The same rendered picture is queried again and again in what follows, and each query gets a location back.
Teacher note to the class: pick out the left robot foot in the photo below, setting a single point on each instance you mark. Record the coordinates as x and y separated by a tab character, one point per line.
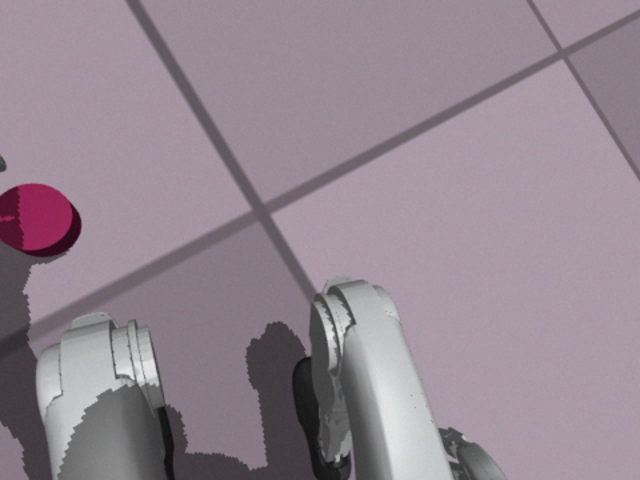
168	442

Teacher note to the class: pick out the right robot foot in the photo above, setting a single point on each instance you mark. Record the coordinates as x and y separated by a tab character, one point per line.
307	409

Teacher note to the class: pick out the right robot hand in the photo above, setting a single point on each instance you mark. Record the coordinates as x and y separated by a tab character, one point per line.
474	462

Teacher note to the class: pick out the tin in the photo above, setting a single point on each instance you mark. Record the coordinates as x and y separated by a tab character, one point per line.
38	220

